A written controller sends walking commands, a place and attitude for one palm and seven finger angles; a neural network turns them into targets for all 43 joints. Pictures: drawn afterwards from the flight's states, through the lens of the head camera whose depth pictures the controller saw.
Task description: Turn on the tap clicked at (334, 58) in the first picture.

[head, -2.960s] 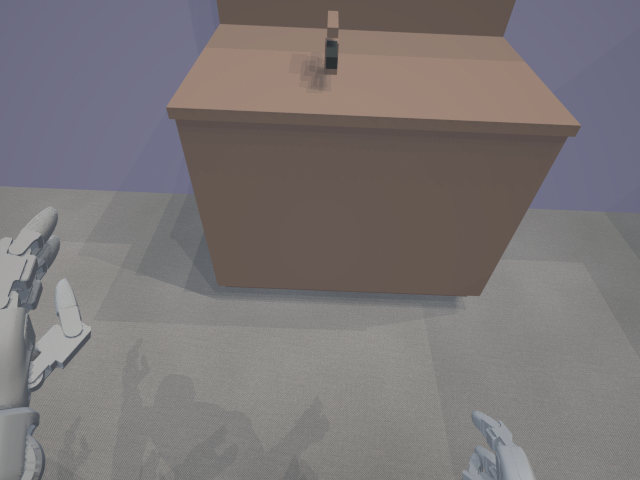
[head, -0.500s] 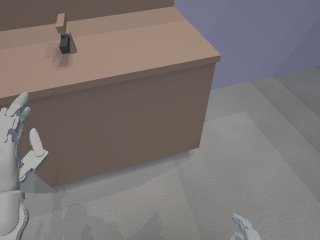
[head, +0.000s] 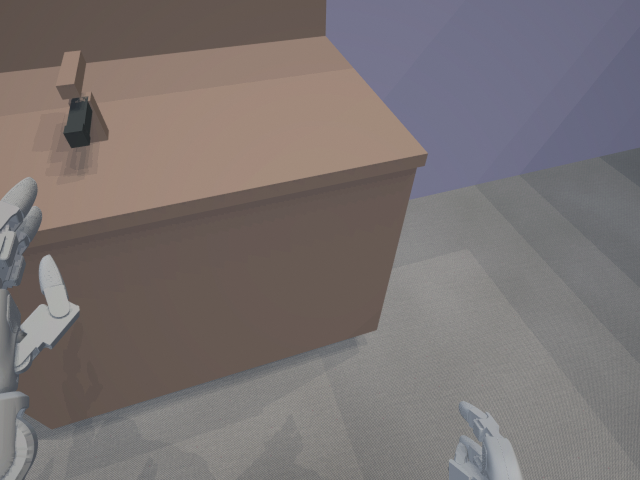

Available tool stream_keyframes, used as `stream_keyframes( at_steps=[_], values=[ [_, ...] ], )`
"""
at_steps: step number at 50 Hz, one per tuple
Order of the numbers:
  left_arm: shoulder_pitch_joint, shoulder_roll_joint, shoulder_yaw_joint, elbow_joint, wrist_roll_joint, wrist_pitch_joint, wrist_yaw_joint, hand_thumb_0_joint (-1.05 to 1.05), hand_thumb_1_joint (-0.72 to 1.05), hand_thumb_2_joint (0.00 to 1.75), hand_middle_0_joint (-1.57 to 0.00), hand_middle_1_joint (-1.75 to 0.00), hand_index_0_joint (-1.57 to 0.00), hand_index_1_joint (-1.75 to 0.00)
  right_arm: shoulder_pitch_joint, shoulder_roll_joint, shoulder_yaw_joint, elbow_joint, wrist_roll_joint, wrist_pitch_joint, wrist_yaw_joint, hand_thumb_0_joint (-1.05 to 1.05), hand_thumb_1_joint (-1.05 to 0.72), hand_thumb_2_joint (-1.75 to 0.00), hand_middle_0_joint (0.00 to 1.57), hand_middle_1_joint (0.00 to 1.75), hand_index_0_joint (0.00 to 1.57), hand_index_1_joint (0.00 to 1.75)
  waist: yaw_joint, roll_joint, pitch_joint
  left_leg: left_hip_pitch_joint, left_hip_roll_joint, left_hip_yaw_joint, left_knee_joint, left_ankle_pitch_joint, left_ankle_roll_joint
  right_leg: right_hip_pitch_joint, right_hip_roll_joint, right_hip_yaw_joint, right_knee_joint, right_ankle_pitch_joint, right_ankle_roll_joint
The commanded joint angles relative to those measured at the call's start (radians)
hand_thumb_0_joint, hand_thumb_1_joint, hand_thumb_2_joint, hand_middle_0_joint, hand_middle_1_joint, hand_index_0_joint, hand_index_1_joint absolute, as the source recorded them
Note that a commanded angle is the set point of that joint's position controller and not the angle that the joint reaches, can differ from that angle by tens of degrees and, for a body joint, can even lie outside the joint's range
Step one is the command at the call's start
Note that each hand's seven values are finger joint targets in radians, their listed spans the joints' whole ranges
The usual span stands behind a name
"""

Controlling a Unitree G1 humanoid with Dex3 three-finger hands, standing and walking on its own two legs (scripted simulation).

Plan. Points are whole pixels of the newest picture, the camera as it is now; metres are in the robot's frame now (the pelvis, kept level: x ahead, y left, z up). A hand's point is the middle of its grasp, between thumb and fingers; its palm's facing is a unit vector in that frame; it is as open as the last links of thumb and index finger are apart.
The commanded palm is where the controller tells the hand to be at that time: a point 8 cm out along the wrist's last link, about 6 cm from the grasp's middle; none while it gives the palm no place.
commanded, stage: take the last steps up to it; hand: left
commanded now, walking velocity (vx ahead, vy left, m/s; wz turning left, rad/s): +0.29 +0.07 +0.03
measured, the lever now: (77, 135) +0.59 +0.44 +0.11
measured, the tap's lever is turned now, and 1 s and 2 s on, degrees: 0 0 0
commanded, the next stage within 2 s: come to a stop and stand still in 0.50 s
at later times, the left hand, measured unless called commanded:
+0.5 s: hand (138, 220) +0.33 +0.21 +0.19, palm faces +0.39 -0.81 -0.45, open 7.4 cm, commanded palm +0.27 +0.27 +0.18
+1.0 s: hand (167, 200) +0.37 +0.19 +0.18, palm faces +0.46 -0.78 -0.42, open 7.4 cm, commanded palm +0.31 +0.24 +0.18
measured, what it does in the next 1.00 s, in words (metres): walks ahead: right foot, then left foot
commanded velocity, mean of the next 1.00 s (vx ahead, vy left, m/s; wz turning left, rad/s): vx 0.06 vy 0.06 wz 0.01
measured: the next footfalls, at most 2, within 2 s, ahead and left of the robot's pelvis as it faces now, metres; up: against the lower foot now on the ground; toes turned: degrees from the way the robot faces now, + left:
right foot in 0.12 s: +0.11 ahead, -0.12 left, +0.00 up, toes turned -7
left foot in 0.52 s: +0.23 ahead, +0.11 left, +0.00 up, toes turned +11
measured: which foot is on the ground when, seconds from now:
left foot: down 0.00-0.12, up 0.14-0.50, down 0.52-0.92, up 0.94-1.00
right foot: up 0.00-0.10, down 0.12-0.54, up 0.56-0.84, down 0.86-1.00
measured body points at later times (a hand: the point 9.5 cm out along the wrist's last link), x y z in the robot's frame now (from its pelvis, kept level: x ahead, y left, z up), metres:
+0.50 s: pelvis +0.12 -0.02 +0.00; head +0.16 -0.01 +0.45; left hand +0.30 +0.25 +0.21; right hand +0.29 -0.29 -0.08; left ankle +0.18 +0.11 -0.72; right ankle +0.07 -0.12 -0.73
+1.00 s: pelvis +0.16 -0.05 +0.00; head +0.18 -0.07 +0.45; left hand +0.34 +0.23 +0.21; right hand +0.34 -0.25 -0.10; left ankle +0.15 +0.09 -0.70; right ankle +0.21 -0.11 -0.73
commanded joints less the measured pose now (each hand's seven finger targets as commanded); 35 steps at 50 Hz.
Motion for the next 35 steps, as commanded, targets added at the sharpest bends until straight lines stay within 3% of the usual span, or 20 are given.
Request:
stream_keyframes(
  at_steps=[1, 4, 5, 6, 7, 8, 9, 11, 14, 17, 20, 22, 24, 25, 26, 27, 28, 30, 32, 35],
  values=[
    [0.020, 0.186, 0.150, -0.277, -0.007, -0.093, 0.023, 0.00, 0.90, 0.90, -0.20, -0.30, -0.20, -0.30, -0.055, -0.169, -0.051, -0.129, -0.002, -0.064, -0.001, 0.00, -0.90, -0.90, 0.20, 0.30, 0.20, 0.30, 0.012, 0.267, -0.083, -0.016, 0.200, -0.177, -0.245, 0.039, 0.156, 0.085, 0.016, -0.075, -0.226, 0.066, 0.012],
    [0.028, 0.171, 0.154, -0.161, -0.007, -0.074, 0.022, 0.00, 0.90, 0.90, -0.20, -0.30, -0.20, -0.30, -0.057, -0.163, -0.049, -0.119, 0.000, -0.048, -0.010, 0.00, -0.90, -0.90, 0.20, 0.30, 0.20, 0.30, 0.017, 0.150, -0.107, -0.088, 0.157, -0.112, -0.068, -0.069, 0.096, 0.273, 0.039, -0.098, -0.459, 0.158, 0.007],
    [0.007, 0.168, 0.146, -0.126, -0.001, -0.067, 0.020, 0.00, 0.90, 0.90, -0.20, -0.30, -0.20, -0.30, -0.049, -0.154, -0.051, -0.114, 0.003, -0.039, -0.011, 0.00, -0.90, -0.90, 0.20, 0.30, 0.20, 0.30, 0.017, 0.003, -0.116, -0.163, 0.097, -0.058, 0.113, -0.130, 0.067, 0.345, -0.026, 0.016, -0.548, 0.139, -0.025],
    [-0.012, 0.192, 0.151, -0.098, 0.004, -0.060, 0.019, 0.00, 0.90, 0.90, -0.20, -0.30, -0.20, -0.30, -0.054, -0.133, -0.051, -0.122, 0.004, -0.027, -0.008, 0.00, -0.90, -0.90, 0.20, 0.30, 0.20, 0.30, 0.014, -0.277, -0.118, -0.352, -0.020, 0.013, 0.401, -0.235, 0.020, 0.420, -0.238, 0.401, -0.662, 0.089, -0.123],
    [-0.014, 0.186, 0.148, -0.048, -0.010, -0.047, 0.016, 0.00, 0.90, 0.90, -0.20, -0.30, -0.20, -0.30, -0.084, -0.146, -0.047, -0.133, 0.004, -0.028, -0.004, 0.00, -0.90, -0.90, 0.20, 0.30, 0.20, 0.30, 0.027, -0.340, -0.079, -0.470, -0.043, -0.083, 0.607, -0.288, 0.001, 0.407, -0.379, 0.619, -0.735, 0.121, -0.195],
    [-0.106, 0.186, 0.137, -0.077, -0.010, -0.054, 0.007, 0.00, 0.90, 0.90, -0.20, -0.30, -0.20, -0.30, -0.094, -0.159, -0.052, -0.120, -0.001, -0.033, 0.000, 0.00, -0.90, -0.90, 0.20, 0.30, 0.20, 0.30, 0.015, -0.269, -0.041, -0.458, -0.002, -0.166, 0.672, -0.222, -0.006, 0.315, -0.376, 0.602, -0.764, 0.034, -0.197],
    [-0.094, 0.193, 0.143, -0.055, -0.010, -0.065, -0.001, 0.00, 0.90, 0.90, -0.20, -0.30, -0.20, -0.30, -0.073, -0.160, -0.054, -0.105, 0.002, -0.031, 0.002, 0.00, -0.90, -0.90, 0.20, 0.30, 0.20, 0.30, 0.004, -0.241, -0.009, -0.469, 0.018, -0.179, 0.702, -0.170, -0.016, 0.293, -0.353, 0.562, -0.758, 0.074, -0.201],
    [-0.056, 0.179, 0.131, -0.055, -0.001, -0.086, -0.010, 0.00, 0.90, 0.90, -0.20, -0.30, -0.20, -0.30, -0.084, -0.150, -0.035, -0.086, -0.002, -0.007, 0.000, 0.00, -0.90, -0.90, 0.20, 0.30, 0.20, 0.30, 0.005, -0.141, -0.025, -0.444, 0.034, -0.152, 0.689, -0.081, -0.032, 0.299, -0.275, 0.310, -0.690, 0.358, -0.169],
    [-0.109, 0.178, 0.107, -0.143, 0.009, -0.107, -0.003, 0.00, 0.90, 0.90, -0.20, -0.30, -0.20, -0.30, -0.100, -0.154, -0.034, -0.099, -0.005, 0.000, -0.001, 0.00, -0.90, -0.90, 0.20, 0.30, 0.20, 0.30, -0.001, -0.107, -0.078, -0.362, 0.033, -0.095, 0.500, -0.039, -0.029, 0.332, -0.240, 0.114, -0.639, 0.653, -0.139],
    [-0.058, 0.226, 0.150, -0.249, 0.007, -0.118, 0.017, 0.00, 0.90, 0.90, -0.20, -0.30, -0.20, -0.30, -0.105, -0.154, -0.048, -0.128, -0.008, -0.012, -0.002, 0.00, -0.90, -0.90, 0.20, 0.30, 0.20, 0.30, 0.018, -0.107, -0.129, -0.274, 0.012, -0.014, 0.263, -0.019, -0.021, 0.417, -0.238, 0.083, -0.604, 0.796, -0.139],
    [0.043, 0.224, 0.181, -0.312, -0.001, -0.109, 0.028, 0.00, 0.90, 0.90, -0.20, -0.30, -0.20, -0.30, -0.089, -0.143, -0.059, -0.169, -0.010, -0.016, 0.003, 0.00, -0.90, -0.90, 0.20, 0.30, 0.20, 0.30, 0.049, -0.116, -0.155, -0.218, -0.018, 0.030, 0.116, -0.015, -0.009, 0.460, -0.236, 0.097, -0.563, 0.846, -0.145],
    [0.081, 0.222, 0.197, -0.329, -0.008, -0.104, 0.034, 0.00, 0.90, 0.90, -0.20, -0.30, -0.20, -0.30, -0.068, -0.152, -0.068, -0.175, -0.004, -0.011, 0.005, 0.00, -0.90, -0.90, 0.20, 0.30, 0.20, 0.30, 0.033, -0.094, -0.180, -0.146, -0.020, 0.033, 0.019, 0.033, -0.009, 0.464, -0.237, 0.089, -0.519, 0.797, -0.136],
    [0.080, 0.208, 0.195, -0.320, -0.013, -0.102, 0.039, 0.00, 0.90, 0.90, -0.20, -0.30, -0.20, -0.30, -0.045, -0.154, -0.073, -0.179, -0.002, -0.001, -0.002, 0.00, -0.90, -0.90, 0.20, 0.30, 0.20, 0.30, 0.008, -0.065, -0.209, 0.022, -0.052, 0.066, -0.112, 0.167, -0.005, 0.401, -0.177, 0.032, -0.393, 0.762, -0.089],
    [0.068, 0.207, 0.192, -0.308, -0.017, -0.105, 0.038, 0.00, 0.90, 0.90, -0.20, -0.30, -0.20, -0.30, -0.037, -0.169, -0.081, -0.181, 0.002, 0.002, -0.007, 0.00, -0.90, -0.90, 0.20, 0.30, 0.20, 0.30, -0.006, 0.007, -0.222, 0.154, -0.020, 0.022, -0.141, 0.230, 0.016, 0.303, -0.143, 0.014, -0.277, 0.697, -0.057],
    [0.066, 0.195, 0.188, -0.289, -0.021, -0.108, 0.036, 0.00, 0.90, 0.90, -0.20, -0.30, -0.20, -0.30, -0.041, -0.191, -0.087, -0.183, 0.005, 0.007, -0.009, 0.00, -0.90, -0.90, 0.20, 0.30, 0.20, 0.30, -0.007, 0.188, -0.239, 0.285, 0.135, -0.179, -0.144, 0.386, 0.096, 0.122, -0.045, -0.036, -0.111, 0.389, -0.013],
    [0.073, 0.183, 0.169, -0.260, -0.024, -0.113, 0.030, 0.00, 0.90, 0.90, -0.20, -0.30, -0.20, -0.30, -0.034, -0.195, -0.092, -0.189, 0.013, 0.006, -0.005, 0.00, -0.90, -0.90, 0.20, 0.30, 0.20, 0.30, 0.005, 0.298, -0.227, 0.369, 0.315, -0.427, -0.154, 0.569, 0.197, -0.076, 0.023, -0.030, 0.064, -0.134, 0.002],
    [0.059, 0.201, 0.170, -0.193, -0.011, -0.104, 0.027, 0.00, 0.90, 0.90, -0.20, -0.30, -0.20, -0.30, -0.026, -0.192, -0.082, -0.186, 0.015, 0.004, 0.004, 0.00, -0.90, -0.90, 0.20, 0.30, 0.20, 0.30, -0.001, 0.218, -0.169, 0.282, 0.343, -0.476, -0.199, 0.471, 0.232, -0.138, 0.046, 0.022, 0.189, -0.204, -0.010],
    [-0.014, 0.218, 0.171, -0.226, -0.014, -0.098, 0.016, 0.00, 0.90, 0.90, -0.20, -0.30, -0.20, -0.30, -0.058, -0.179, -0.069, -0.158, 0.002, -0.001, 0.001, 0.00, -0.90, -0.90, 0.20, 0.30, 0.20, 0.30, -0.004, 0.207, -0.113, 0.170, 0.320, -0.414, -0.221, 0.349, 0.233, -0.165, -0.018, 0.044, 0.196, -0.119, 0.002],
    [-0.033, 0.190, 0.133, -0.303, -0.012, -0.091, 0.007, 0.00, 0.90, 0.90, -0.20, -0.30, -0.20, -0.30, -0.058, -0.180, -0.066, -0.156, 0.006, -0.012, 0.008, 0.00, -0.90, -0.90, 0.20, 0.30, 0.20, 0.30, 0.013, 0.177, -0.114, 0.178, 0.251, -0.248, -0.188, 0.501, 0.173, -0.129, -0.014, 0.032, 0.063, 0.010, 0.013],
    [0.036, 0.165, 0.103, -0.323, -0.026, -0.059, -0.003, 0.00, 0.90, 0.90, -0.20, -0.30, -0.20, -0.30, -0.042, -0.170, -0.044, -0.163, -0.005, -0.032, 0.014, 0.00, -0.90, -0.90, 0.20, 0.30, 0.20, 0.30, 0.006, 0.198, -0.132, 0.101, 0.222, -0.160, -0.194, 0.576, 0.113, 0.027, 0.026, -0.010, -0.134, 0.098, 0.022]
  ],
)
